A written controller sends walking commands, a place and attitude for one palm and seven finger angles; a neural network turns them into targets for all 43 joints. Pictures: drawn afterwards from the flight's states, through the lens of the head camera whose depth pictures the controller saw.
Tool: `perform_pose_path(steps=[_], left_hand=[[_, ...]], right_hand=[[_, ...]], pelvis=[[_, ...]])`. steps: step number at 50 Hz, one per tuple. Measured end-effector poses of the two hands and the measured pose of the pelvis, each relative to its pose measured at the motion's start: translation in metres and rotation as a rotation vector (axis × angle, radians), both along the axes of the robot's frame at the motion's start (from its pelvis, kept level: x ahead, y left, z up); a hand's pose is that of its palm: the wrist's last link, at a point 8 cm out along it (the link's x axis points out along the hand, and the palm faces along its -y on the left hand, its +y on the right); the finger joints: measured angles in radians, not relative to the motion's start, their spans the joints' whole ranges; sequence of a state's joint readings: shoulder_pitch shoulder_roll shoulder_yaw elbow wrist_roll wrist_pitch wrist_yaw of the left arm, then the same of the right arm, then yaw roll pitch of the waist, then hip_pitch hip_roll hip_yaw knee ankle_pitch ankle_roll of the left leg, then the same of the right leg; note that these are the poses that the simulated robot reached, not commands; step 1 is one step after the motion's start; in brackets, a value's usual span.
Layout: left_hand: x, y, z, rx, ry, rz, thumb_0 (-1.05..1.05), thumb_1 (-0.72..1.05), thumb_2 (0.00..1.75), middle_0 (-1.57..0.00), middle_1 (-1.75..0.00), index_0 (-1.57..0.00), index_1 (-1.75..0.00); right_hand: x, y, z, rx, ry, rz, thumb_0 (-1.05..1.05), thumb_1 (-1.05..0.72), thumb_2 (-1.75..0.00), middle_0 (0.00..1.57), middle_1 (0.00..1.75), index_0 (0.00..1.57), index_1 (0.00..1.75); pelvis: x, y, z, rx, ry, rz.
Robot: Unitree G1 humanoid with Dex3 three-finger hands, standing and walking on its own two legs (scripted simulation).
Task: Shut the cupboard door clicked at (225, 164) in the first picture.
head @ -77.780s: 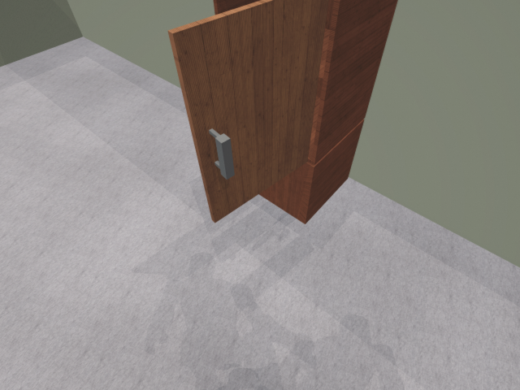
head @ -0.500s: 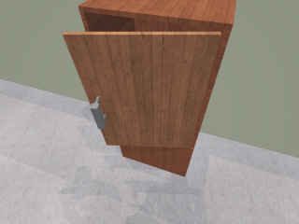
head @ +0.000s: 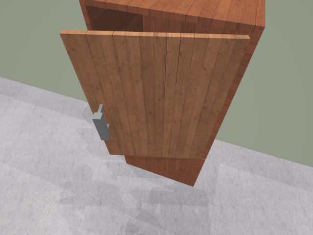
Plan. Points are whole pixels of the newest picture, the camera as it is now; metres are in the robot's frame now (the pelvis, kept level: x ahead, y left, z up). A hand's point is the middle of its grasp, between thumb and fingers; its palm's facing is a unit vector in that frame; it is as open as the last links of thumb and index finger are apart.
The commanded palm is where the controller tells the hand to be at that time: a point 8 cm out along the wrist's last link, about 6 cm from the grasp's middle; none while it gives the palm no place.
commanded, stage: come to a stop and stand still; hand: left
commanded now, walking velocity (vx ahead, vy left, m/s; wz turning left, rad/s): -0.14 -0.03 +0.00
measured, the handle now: (103, 122) +0.46 +0.22 -0.04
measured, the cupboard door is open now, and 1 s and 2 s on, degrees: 17 17 17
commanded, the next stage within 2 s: look again from close up in 0.70 s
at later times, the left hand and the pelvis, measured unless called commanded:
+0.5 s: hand out of the picture -0.01 +0.20 -0.16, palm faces +0.00 -0.97 -0.22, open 7.4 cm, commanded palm none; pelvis -0.05 +0.02 +0.00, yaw -1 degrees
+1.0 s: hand out of the picture -0.04 +0.18 -0.16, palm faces -0.02 -0.98 -0.21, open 7.4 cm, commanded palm none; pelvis -0.05 +0.00 +0.01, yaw -1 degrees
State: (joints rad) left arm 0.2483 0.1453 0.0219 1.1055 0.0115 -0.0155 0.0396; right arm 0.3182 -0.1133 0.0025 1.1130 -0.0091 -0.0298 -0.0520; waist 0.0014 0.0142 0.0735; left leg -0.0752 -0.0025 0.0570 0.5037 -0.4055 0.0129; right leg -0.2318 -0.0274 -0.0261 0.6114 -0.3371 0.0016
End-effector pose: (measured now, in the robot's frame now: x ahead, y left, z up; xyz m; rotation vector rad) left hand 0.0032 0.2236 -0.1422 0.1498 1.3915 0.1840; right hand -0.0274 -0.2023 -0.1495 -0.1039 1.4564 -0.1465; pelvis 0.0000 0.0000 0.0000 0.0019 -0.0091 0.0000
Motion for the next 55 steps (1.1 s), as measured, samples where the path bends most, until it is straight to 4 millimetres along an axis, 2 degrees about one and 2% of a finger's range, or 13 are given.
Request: perform_pose_path(steps=[6,10,15,21,27,33,38,42,46,55], left_hand=[[0.025,0.009,0.010,0.028,-0.068,-0.007,0.01,0.92,0.90,-0.20,-0.30,-0.20,-0.29],[0.033,0.010,0.010,0.038,-0.110,-0.026,0.00,0.92,0.90,-0.20,-0.30,-0.20,-0.29],[0.024,0.013,0.003,0.025,-0.168,-0.062,0.00,0.91,0.90,-0.20,-0.30,-0.20,-0.29],[0.004,0.022,0.007,0.009,-0.169,-0.066,0.00,0.91,0.90,-0.20,-0.30,-0.20,-0.29],[-0.027,0.031,0.014,0.022,-0.128,-0.074,0.00,0.91,0.90,-0.20,-0.30,-0.20,-0.29],[-0.059,0.035,0.016,0.037,-0.045,-0.061,0.00,0.91,0.90,-0.20,-0.30,-0.20,-0.29],[-0.073,0.032,0.016,0.034,0.011,-0.051,0.00,0.91,0.90,-0.20,-0.30,-0.20,-0.29],[-0.072,0.026,0.014,0.023,0.024,-0.050,0.01,0.91,0.90,-0.20,-0.30,-0.20,-0.29],[-0.061,0.018,0.011,0.009,0.012,-0.055,0.01,0.91,0.90,-0.20,-0.30,-0.20,-0.29],[-0.027,0.004,0.009,-0.006,-0.054,-0.077,0.01,0.92,0.90,-0.20,-0.30,-0.20,-0.29]], right_hand=[[0.020,-0.011,0.005,-0.032,-0.043,0.010,0.01,-0.93,-0.89,0.21,0.30,0.20,0.30],[0.029,-0.021,0.005,-0.048,-0.086,0.012,0.01,-0.93,-0.89,0.20,0.30,0.20,0.30],[0.047,-0.031,0.011,-0.079,-0.207,0.023,0.01,-0.92,-0.89,0.20,0.30,0.20,0.30],[0.053,-0.025,0.022,-0.087,-0.315,0.071,0.00,-0.92,-0.89,0.20,0.30,0.20,0.30],[0.038,-0.016,0.023,-0.054,-0.307,0.090,0.00,-0.91,-0.89,0.20,0.30,0.20,0.30],[0.007,-0.017,0.015,-0.034,-0.212,0.080,0.00,-0.91,-0.89,0.20,0.30,0.20,0.30],[-0.020,-0.021,0.012,-0.035,-0.121,0.062,0.00,-0.91,-0.89,0.20,0.30,0.20,0.30],[-0.035,-0.024,0.011,-0.040,-0.066,0.049,0.00,-0.91,-0.89,0.20,0.30,0.20,0.30],[-0.041,-0.026,0.012,-0.043,-0.038,0.040,0.00,-0.91,-0.89,0.20,0.30,0.20,0.30],[-0.028,-0.024,0.012,-0.034,-0.061,0.029,0.00,-0.91,-0.89,0.20,0.30,0.20,0.30]], pelvis=[[-0.004,0.001,0.006,-0.001,0.004,0.002],[-0.011,0.001,0.003,-0.003,0.013,0.003],[-0.029,0.006,-0.003,-0.021,-0.003,0.006],[-0.044,0.015,0.001,-0.011,-0.041,-0.007],[-0.057,0.017,0.005,0.001,-0.036,-0.013],[-0.060,0.015,0.007,0.006,-0.021,-0.012],[-0.059,0.012,0.008,0.007,-0.017,-0.010],[-0.056,0.010,0.008,0.008,-0.018,-0.009],[-0.053,0.007,0.009,0.008,-0.021,-0.009],[-0.048,0.001,0.009,0.008,-0.023,-0.014]])
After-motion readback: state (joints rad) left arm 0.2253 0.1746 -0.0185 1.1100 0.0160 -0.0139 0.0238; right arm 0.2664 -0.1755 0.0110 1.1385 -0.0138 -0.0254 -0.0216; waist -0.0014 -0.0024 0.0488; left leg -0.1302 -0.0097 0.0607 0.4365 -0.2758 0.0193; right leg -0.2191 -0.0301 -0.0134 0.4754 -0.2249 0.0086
